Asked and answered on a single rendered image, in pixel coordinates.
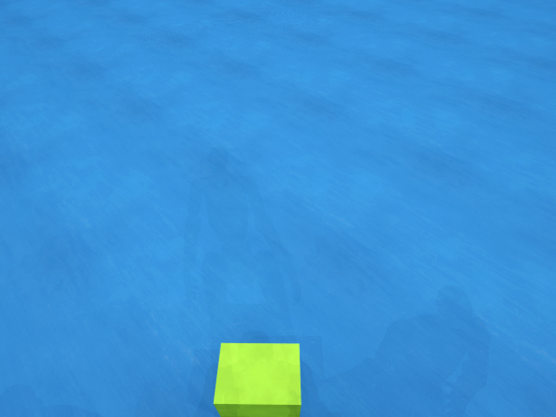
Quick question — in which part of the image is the carton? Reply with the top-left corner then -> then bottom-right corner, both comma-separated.
214,343 -> 301,417

